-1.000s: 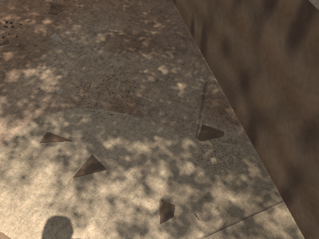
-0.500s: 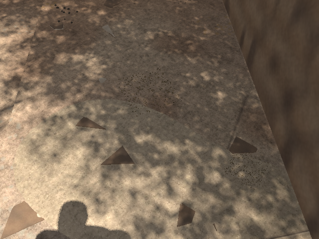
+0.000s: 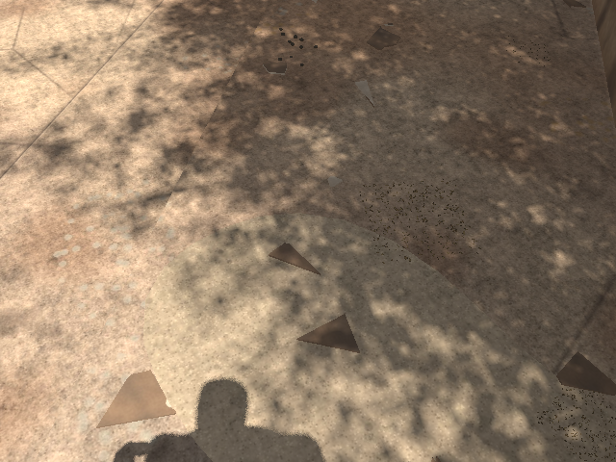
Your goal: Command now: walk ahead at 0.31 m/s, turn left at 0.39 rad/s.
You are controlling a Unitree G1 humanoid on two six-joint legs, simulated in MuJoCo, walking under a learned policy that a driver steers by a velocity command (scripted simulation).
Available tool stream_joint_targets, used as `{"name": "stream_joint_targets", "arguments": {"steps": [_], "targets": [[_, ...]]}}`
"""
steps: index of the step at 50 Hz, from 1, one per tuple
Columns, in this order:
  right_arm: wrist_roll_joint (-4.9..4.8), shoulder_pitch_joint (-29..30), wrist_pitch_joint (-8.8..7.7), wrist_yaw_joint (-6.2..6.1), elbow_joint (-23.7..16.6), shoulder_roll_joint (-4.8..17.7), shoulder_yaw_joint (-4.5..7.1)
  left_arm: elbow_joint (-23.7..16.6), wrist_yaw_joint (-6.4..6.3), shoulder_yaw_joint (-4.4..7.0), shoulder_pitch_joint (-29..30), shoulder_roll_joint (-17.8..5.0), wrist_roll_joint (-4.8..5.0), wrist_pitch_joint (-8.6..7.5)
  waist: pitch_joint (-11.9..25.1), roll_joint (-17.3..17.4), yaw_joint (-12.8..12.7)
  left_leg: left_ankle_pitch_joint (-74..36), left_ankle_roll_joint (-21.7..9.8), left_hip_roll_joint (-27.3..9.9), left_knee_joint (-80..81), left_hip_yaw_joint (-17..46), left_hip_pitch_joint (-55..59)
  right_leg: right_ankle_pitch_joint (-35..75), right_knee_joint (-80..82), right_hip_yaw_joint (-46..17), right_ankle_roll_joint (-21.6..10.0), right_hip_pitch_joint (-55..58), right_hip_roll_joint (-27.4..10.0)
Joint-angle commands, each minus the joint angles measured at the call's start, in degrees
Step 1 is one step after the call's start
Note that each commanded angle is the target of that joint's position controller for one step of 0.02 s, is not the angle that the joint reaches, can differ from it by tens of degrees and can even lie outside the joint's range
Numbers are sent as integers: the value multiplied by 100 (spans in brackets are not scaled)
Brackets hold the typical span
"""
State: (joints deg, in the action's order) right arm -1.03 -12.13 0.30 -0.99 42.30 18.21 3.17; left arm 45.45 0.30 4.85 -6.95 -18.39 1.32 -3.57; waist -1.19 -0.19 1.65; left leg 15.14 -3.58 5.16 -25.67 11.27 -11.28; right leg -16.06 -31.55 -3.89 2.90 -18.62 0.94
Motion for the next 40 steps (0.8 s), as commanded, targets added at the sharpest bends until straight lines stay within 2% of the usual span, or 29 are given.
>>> {"name": "stream_joint_targets", "arguments": {"steps": [1, 2, 3, 4, 5, 6, 7, 8, 10, 12, 14, 16, 18, 20, 21, 22, 23, 24, 25, 26, 27, 28, 30, 32, 34, 37, 40], "targets": [[19, 122, -77, -5, -304, 737, 134, -228, 73, 99, -116, -448, 0, -276, 183, 748, -243, 1279, -753, -1158, 648, 1566, -305, 617, 960, 245, -257, 873, -12], [40, 119, -117, -19, -310, 501, 59, -115, 43, 124, -484, -553, -30, -323, 309, 594, -425, 1328, -552, -933, 158, 1372, -695, 524, 1048, -68, -394, 1561, -320], [97, 126, -165, -12, -368, 76, -73, 4, 16, 147, -1061, -810, -105, -344, 530, -271, -550, 1513, -207, -381, -1401, 542, -1206, -152, 1459, -1174, -721, 2146, -1247], [-41, 253, -248, -47, -716, 263, -18, 184, 92, 261, -1431, -1389, -240, -344, 194, -1475, -453, 2124, -25, 184, -2480, -133, -2620, -1524, 2129, -3433, -1629, 2364, -2106], [-79, 260, -312, -67, -656, 785, 110, 153, 136, 180, -1222, -1040, -110, -379, -321, -1039, -410, 1990, 33, -251, -3201, -74, -3282, -2265, 2242, -3721, -1917, 2195, -2318], [-49, 270, -361, -23, -577, 904, 154, 80, 126, 75, -1034, -729, -22, -384, -531, -867, -357, 1389, 58, -522, -3422, -215, -3467, -2103, 2246, -3205, -1793, 2178, -2040], [10, 300, -413, 11, -508, 820, 148, 23, 121, 41, -999, -684, -20, -368, -442, -769, -376, 948, 91, -640, -3466, -443, -3453, -1680, 2283, -2785, -1660, 2257, -1765], [67, 481, -489, 45, -568, 759, 148, 31, 97, 22, -1022, -675, -1, -329, -468, -658, -428, 612, 147, -757, -3340, -550, -3542, -1083, 2282, -2537, -1606, 2300, -1653], [104, 816, -590, 129, -697, 505, 100, 57, 45, -35, -1215, -585, -9, -264, -351, -643, -515, 212, 281, -795, -2787, -756, -3238, -98, 2315, -1958, -1504, 2165, -1323], [104, 1105, -639, 201, -817, 210, 10, 72, -33, -13, -1316, -670, 7, -171, -289, -750, -570, -25, 481, -657, -1910, -999, -2759, 569, 2282, -1483, -1486, 1868, -1068], [69, 1324, -667, 275, -885, 55, -52, 44, -90, 20, -1383, -797, -1, -90, -260, -771, -613, -365, 607, -480, -1113, -1141, -2044, 897, 2223, -1226, -1441, 1397, -935], [18, 1418, -696, 307, -925, 163, -26, 35, -117, 62, -1539, -903, 5, -41, -205, -775, -614, -834, 672, -354, -693, -1157, -1456, 1175, 2122, -1289, -1404, 1089, -1024], [-30, 1266, -703, 287, -919, 363, 49, 2, -134, 83, -1552, -931, 57, -14, -164, -827, -439, -1106, 610, -388, -397, -988, -933, 1183, 1995, -1501, -1274, 969, -1180], [-49, 750, -693, 212, -791, 584, 162, -59, -144, 74, -1429, -872, 62, -4, 11, -788, -54, -1112, 418, -419, -99, -972, -66, 1514, 1533, -1469, -1052, 806, -1125], [-36, 219, -680, 141, -671, 761, 261, -99, -131, 36, -1410, -739, 18, -15, 301, -717, 235, -995, 273, -503, 13, -952, 731, 1908, 862, -1297, -890, 588, -867], [44, -666, -668, 65, -575, 1073, 363, -244, -102, -81, -1323, -376, -88, -30, 1027, -277, 658, -527, -58, -1312, -27, -207, 2019, 1266, -650, -1015, -679, -68, -499], [181, -1224, -592, 85, -442, 1590, 470, -491, -142, -252, -1884, 234, 9, -83, 1970, 1567, 468, 1066, -799, -2772, 604, 2255, 3408, -1200, -2602, -348, -378, -1574, 258], [180, -1058, -595, 144, -414, 1115, 352, -418, -156, -144, -1981, -266, 158, -90, 1580, 1626, 368, 1984, -958, -2912, 1165, 3191, 2916, -1654, -3617, -528, -350, -2225, -43], [124, -698, -599, 145, -433, 730, 243, -422, -141, -35, -1630, -603, 206, -62, 780, 1145, 310, 1806, -806, -2738, 1188, 2359, 2275, -1154, -3934, -493, -398, -2503, -317], [117, -431, -599, 148, -429, 535, 190, -408, -134, -27, -1401, -589, 152, -32, 386, 766, 215, 951, -700, -2459, 1201, 1503, 1720, -724, -3901, -359, -393, -2376, -521], [151, -241, -596, 155, -382, 372, 153, -422, -116, -22, -1261, -506, 85, -17, 155, 636, 118, 263, -649, -2221, 1307, 927, 1295, -419, -3709, -339, -382, -2263, -646], [196, -111, -612, 149, -350, 293, 132, -439, -86, -9, -1204, -428, 70, 26, 29, 707, 5, -206, -592, -2046, 1443, 440, 976, -210, -3578, -328, -377, -2068, -777], [172, -38, -677, 142, -272, 295, 163, -532, -29, -50, -1082, -219, 73, 111, -66, 673, -73, -812, -658, -1984, 1655, -97, 685, 19, -3442, -219, -335, -1979, -861], [136, -43, -727, 138, -182, 403, 214, -692, -2, -77, -867, -135, 32, 161, -180, 475, -118, -1264, -757, -2040, 1807, -459, 614, 263, -3114, -214, -262, -2169, -888], [128, -50, -729, 126, -111, 516, 253, -851, 45, -113, -605, -99, -1, 146, -256, 361, -93, -1577, -793, -2030, 1894, -844, 652, 746, -2491, -186, -203, -2266, -890], [106, -91, -686, 95, -43, 682, 290, -1041, 173, -178, -65, -44, -7, 80, -358, 262, 78, -1864, -667, -1893, 1908, -1483, 659, 1616, -1414, 127, -258, -1993, -784], [32, -389, -610, 75, 99, 849, 335, -1296, 279, -203, 480, -49, 2, 69, -472, 181, 244, -2081, -545, -1987, 1812, -1802, 1011, 1727, -766, 406, -413, -1905, -671]]}}
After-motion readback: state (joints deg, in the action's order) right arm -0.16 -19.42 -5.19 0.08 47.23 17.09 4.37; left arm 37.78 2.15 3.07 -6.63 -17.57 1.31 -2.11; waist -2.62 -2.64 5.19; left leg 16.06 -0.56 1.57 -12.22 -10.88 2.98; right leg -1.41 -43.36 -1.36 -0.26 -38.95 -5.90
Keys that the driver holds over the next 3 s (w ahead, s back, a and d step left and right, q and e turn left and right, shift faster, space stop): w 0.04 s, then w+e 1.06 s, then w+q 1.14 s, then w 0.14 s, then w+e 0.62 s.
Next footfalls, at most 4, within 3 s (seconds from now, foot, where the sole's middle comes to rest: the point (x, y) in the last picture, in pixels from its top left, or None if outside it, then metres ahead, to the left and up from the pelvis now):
0.04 right None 0.07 -0.14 -0.78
0.44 left None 0.33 0.12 -0.78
0.94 right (398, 425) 0.56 -0.20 -0.78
1.46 left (363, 285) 0.93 -0.16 -0.78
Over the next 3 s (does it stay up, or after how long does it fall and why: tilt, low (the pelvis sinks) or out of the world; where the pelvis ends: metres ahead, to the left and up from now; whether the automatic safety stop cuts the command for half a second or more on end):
stays up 1.57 -0.30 -0.03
